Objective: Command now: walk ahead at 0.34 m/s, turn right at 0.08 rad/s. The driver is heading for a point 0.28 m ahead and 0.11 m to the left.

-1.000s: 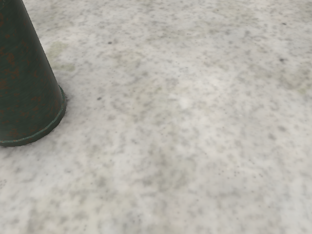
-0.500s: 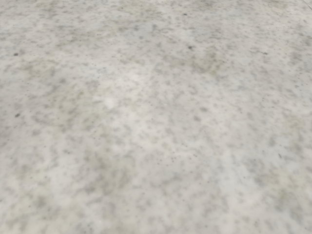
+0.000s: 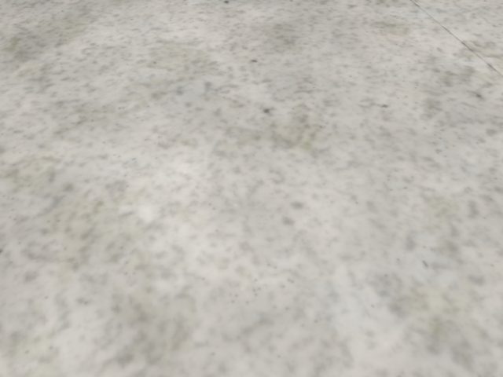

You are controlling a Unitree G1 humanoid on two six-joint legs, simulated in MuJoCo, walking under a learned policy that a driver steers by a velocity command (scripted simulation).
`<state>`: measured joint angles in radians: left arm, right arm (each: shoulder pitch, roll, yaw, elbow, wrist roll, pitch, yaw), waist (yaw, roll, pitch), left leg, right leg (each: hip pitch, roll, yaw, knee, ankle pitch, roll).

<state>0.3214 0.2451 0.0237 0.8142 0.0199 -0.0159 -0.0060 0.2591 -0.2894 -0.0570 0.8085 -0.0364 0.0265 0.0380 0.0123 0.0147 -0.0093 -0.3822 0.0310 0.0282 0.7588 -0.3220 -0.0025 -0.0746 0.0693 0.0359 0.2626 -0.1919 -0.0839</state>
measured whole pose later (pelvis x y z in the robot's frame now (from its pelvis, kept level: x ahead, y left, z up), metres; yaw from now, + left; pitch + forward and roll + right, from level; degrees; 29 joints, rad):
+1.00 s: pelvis +0.22 +0.05 -0.01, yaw +1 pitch -2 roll +0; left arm 0.22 0.20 0.01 1.05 0.01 0.01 0.02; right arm 0.30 -0.17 0.01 1.09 -0.02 0.00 -0.03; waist 0.01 -0.01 0.02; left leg -0.15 0.00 0.00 0.44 -0.26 0.00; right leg -0.23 0.04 -0.06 0.39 -0.14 -0.05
